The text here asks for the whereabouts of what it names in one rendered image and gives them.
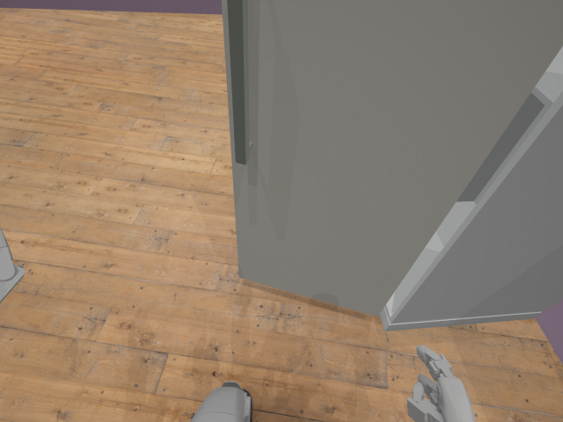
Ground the handle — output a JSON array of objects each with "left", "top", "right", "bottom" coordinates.
[{"left": 227, "top": 0, "right": 252, "bottom": 165}]

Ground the robot left shin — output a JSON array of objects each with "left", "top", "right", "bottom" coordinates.
[{"left": 222, "top": 382, "right": 243, "bottom": 391}]

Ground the robot right hand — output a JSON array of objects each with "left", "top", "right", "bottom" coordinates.
[{"left": 407, "top": 345, "right": 476, "bottom": 422}]

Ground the left robot thigh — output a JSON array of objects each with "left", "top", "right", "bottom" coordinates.
[{"left": 191, "top": 387, "right": 251, "bottom": 422}]

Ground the robot left hand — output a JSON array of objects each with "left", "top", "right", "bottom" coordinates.
[{"left": 0, "top": 228, "right": 26, "bottom": 303}]

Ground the fridge door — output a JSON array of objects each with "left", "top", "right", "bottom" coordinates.
[{"left": 222, "top": 0, "right": 563, "bottom": 317}]

